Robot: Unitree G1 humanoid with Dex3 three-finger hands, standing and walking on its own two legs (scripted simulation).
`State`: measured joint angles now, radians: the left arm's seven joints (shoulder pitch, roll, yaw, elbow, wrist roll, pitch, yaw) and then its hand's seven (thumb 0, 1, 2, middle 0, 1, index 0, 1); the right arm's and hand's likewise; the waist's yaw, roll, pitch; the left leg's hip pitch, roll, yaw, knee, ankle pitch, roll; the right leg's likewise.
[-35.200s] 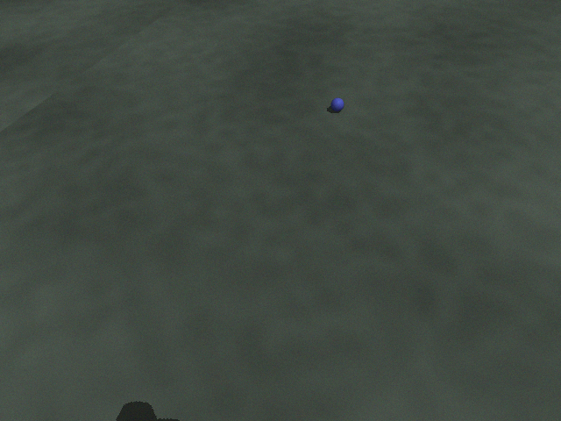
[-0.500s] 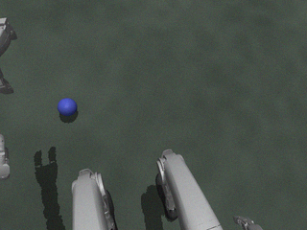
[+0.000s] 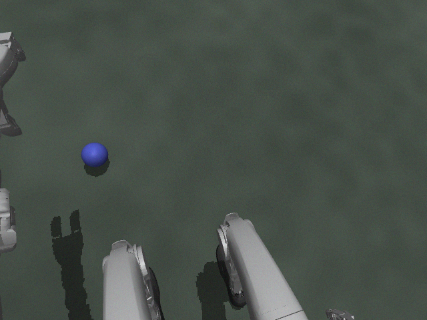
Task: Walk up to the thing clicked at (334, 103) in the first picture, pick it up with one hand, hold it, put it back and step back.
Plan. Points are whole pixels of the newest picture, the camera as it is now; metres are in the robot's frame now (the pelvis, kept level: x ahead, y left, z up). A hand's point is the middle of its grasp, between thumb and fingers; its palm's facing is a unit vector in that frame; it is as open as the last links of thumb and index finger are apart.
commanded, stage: go down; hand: left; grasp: from above
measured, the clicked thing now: (94, 154) +0.59 +0.23 -0.51
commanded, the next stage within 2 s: approach in 1.24 s
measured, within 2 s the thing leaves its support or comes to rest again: neither
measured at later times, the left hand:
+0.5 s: hand (5, 97) +0.55 +0.26 -0.05, palm faces -0.41 -0.04 -0.91, open 14.4 cm
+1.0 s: hand (9, 99) +0.55 +0.25 -0.05, palm faces -0.42 -0.03 -0.90, open 14.5 cm
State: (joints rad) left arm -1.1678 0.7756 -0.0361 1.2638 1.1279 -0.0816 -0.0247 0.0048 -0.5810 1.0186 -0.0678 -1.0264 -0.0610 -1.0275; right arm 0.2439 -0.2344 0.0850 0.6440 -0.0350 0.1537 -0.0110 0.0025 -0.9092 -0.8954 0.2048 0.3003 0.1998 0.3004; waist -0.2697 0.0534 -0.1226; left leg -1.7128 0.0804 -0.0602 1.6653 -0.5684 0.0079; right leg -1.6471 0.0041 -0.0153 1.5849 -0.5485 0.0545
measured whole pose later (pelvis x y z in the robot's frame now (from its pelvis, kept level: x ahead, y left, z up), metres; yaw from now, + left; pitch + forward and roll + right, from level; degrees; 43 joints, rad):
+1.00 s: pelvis +0.01 +0.00 +0.01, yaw +0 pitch +35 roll -6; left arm -1.12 0.72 -0.05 1.28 1.13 -0.07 0.04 0.00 -0.59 1.01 -0.07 -1.02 -0.06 -1.02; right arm 0.26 -0.23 0.07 0.64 -0.03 0.15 0.00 0.00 -0.91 -0.90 0.20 0.30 0.20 0.30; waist -0.26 0.05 -0.14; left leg -1.66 0.09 -0.06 1.63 -0.58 0.00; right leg -1.60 0.01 -0.02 1.55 -0.55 0.05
